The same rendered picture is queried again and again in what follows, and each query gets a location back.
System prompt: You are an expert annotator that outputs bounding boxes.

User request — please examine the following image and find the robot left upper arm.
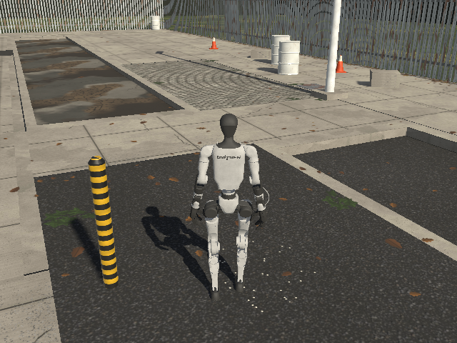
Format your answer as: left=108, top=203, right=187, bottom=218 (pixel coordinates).
left=197, top=144, right=214, bottom=184

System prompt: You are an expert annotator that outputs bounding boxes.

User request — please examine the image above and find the robot right upper arm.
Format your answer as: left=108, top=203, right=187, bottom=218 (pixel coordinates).
left=243, top=144, right=260, bottom=185

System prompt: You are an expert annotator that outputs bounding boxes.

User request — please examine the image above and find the left robot hand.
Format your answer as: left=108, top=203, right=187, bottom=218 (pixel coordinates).
left=190, top=207, right=206, bottom=226

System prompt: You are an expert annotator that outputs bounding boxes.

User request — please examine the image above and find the robot torso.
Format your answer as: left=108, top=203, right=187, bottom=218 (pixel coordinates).
left=212, top=142, right=245, bottom=214

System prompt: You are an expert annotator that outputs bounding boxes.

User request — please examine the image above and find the right robot hand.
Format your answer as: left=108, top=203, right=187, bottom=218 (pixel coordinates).
left=250, top=210, right=267, bottom=230

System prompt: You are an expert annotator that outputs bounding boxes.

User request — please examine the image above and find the robot left forearm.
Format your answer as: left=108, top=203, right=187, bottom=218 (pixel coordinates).
left=191, top=174, right=204, bottom=209

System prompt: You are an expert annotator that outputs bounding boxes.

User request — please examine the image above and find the left robot shin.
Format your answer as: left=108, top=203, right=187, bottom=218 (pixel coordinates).
left=208, top=242, right=219, bottom=291

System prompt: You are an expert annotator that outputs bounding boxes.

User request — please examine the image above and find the robot right forearm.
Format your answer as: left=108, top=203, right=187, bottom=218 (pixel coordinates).
left=252, top=175, right=266, bottom=211

